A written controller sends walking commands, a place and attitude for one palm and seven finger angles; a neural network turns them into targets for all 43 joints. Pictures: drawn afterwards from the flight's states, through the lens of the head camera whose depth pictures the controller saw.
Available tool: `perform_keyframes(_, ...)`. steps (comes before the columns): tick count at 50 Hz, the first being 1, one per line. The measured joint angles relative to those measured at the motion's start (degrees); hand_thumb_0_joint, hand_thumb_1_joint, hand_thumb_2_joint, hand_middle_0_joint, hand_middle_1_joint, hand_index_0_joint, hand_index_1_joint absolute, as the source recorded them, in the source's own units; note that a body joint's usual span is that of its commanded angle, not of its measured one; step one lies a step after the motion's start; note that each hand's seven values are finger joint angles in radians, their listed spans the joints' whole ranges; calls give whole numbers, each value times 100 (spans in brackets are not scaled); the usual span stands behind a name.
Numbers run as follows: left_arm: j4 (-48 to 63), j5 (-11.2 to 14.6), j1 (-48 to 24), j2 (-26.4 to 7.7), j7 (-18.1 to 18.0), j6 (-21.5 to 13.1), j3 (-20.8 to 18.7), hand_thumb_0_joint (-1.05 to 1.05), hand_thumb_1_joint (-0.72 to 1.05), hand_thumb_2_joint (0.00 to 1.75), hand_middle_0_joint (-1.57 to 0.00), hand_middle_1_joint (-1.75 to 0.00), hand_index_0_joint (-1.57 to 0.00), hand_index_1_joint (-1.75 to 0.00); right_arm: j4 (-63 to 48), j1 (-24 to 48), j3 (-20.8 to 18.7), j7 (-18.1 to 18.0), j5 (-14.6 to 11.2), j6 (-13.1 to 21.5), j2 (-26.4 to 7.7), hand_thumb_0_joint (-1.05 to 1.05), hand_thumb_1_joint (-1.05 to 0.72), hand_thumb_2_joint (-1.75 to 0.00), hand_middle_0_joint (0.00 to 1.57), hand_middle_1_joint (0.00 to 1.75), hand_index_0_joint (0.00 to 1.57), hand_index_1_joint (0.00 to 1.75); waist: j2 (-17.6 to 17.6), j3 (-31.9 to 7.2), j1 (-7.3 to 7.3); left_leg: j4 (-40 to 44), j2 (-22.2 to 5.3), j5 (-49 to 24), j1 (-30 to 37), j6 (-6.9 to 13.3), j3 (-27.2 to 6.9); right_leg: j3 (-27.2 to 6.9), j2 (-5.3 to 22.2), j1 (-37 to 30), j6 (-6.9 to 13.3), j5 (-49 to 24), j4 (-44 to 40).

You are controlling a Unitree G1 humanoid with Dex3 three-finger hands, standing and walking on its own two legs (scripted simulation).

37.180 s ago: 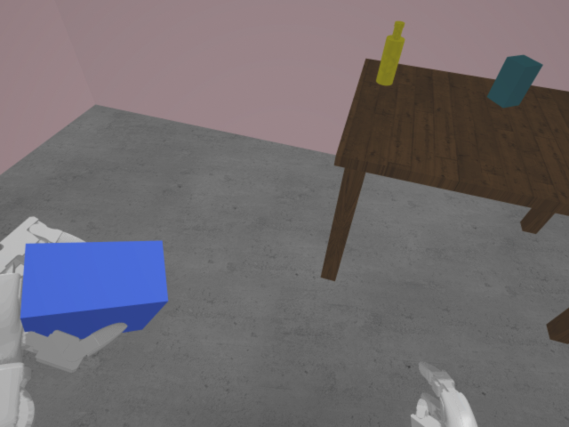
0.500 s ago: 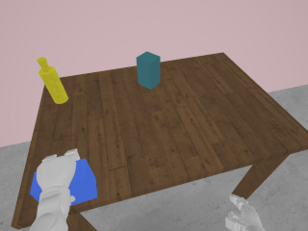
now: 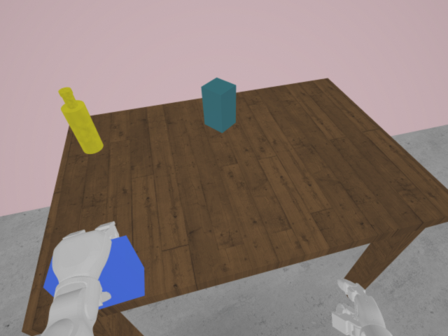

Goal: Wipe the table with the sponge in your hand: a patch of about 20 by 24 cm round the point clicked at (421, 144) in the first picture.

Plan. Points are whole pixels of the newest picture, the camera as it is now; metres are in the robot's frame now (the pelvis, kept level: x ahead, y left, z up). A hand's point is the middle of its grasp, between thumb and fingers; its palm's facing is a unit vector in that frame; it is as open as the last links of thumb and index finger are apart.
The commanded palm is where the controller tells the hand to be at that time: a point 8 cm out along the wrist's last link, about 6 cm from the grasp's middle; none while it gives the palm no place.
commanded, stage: lift the sponge slowly off the table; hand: left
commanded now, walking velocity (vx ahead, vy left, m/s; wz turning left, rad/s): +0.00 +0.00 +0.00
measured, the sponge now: (104, 281) +0.21 +0.27 -0.05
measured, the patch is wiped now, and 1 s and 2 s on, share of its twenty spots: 1.00 1.00 1.00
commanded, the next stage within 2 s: bring the sponge back beside the body in 1.40 s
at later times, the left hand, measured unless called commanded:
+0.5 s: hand (92, 260) +0.22 +0.27 +0.03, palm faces -0.05 -0.13 -0.99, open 10.6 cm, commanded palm +0.20 +0.27 +0.10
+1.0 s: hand (87, 248) +0.22 +0.27 +0.07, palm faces +0.00 -0.11 -0.99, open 10.6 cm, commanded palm +0.20 +0.26 +0.13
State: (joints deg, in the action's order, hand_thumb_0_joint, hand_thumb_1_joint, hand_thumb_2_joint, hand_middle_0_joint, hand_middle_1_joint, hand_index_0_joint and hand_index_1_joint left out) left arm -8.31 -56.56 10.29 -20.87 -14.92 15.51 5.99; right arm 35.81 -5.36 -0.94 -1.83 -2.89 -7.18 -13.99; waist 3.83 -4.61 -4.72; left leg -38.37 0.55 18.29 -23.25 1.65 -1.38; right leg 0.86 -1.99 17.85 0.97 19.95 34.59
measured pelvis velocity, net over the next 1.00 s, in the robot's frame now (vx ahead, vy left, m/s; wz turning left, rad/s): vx -0.01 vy -0.01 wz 0.01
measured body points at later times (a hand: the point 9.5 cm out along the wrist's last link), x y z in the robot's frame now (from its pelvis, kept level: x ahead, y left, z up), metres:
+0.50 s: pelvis +0.00 +0.00 +0.01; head -0.01 -0.02 +0.46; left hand +0.22 +0.27 +0.08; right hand +0.23 -0.21 -0.07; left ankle +0.02 +0.10 -0.72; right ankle -0.02 -0.12 -0.72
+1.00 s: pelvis -0.01 -0.01 +0.01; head -0.02 -0.04 +0.46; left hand +0.22 +0.27 +0.12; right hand +0.24 -0.21 -0.06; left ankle +0.02 +0.10 -0.72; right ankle -0.02 -0.12 -0.72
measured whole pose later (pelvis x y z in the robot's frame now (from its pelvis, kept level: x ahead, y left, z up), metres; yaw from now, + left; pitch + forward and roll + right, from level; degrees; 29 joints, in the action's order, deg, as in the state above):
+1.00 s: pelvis -0.01 -0.01 +0.01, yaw +1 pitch -3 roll -1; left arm 0.4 -54.1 6.6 -25.0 -4.9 16.8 5.7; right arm 36.8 -1.8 1.7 -3.4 -2.9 -5.8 -14.2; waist 4.8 -0.6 -6.6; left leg -28.6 0.4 13.4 -12.5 0.8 -2.1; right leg 1.2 -2.2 7.2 1.9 15.4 25.4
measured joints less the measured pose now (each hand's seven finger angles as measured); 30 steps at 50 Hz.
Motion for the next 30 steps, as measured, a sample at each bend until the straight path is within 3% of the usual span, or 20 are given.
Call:
perform_keyframes(6, 230, -7, 94, 55, 45, -8, 97, 0, -53, 104, -68, -129, -69, -130, 6, 116, 54, 7, 25, 12, 74, 1, -91, -90, 20, 30, 20, 30, -4, 7, -74, 99, 13, -32, 134, 6, 20, -22, 15, -118, -7, -26, -75)
perform_keyframes(17, 287, 120, -140, -184, 382, 269, -50, 0, -53, 104, -69, -129, -69, -130, 26, 267, 180, -53, -5, -9, 74, 1, -91, -90, 20, 30, 20, 30, 5, 156, -130, 348, 19, -165, 453, -13, -40, 29, 16, -465, 13, -153, -351)
perform_keyframes(23, 450, 146, -145, -187, 628, 124, 19, 0, -53, 104, -69, -129, -69, -130, 26, 242, 180, -57, 18, 38, 27, 1, -91, -90, 20, 30, 20, 30, 34, 200, -137, 486, 25, -241, 555, -11, -37, 22, 24, -563, 13, -229, -483)
perform_keyframes(30, 732, 64, -16, -189, 576, -9, 22, 0, -53, 104, -69, -129, -69, -129, 55, 188, 163, -28, 37, 31, 33, 1, -91, -90, 20, 30, 20, 30, 39, 227, -137, 623, 5, -296, 688, -25, 16, -36, 9, -659, 27, -288, -585)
